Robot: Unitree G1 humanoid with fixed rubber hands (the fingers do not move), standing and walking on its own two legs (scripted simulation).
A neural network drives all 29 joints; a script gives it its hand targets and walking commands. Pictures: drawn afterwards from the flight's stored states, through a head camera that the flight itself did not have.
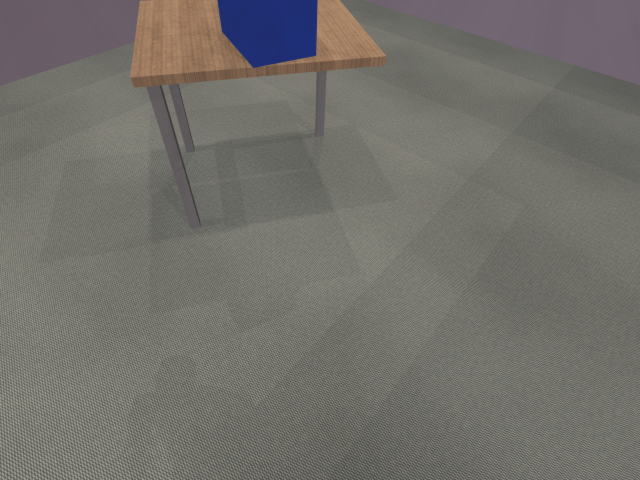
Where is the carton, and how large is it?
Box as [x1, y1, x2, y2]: [217, 0, 317, 67]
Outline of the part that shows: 217,0 222,31 253,67 315,55 317,0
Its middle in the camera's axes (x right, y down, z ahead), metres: -0.18 -0.76 +1.22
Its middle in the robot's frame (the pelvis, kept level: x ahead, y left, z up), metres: +1.44 +0.15 +0.06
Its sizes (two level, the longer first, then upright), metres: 0.305 0.218 0.278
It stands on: a table, 0.69 m high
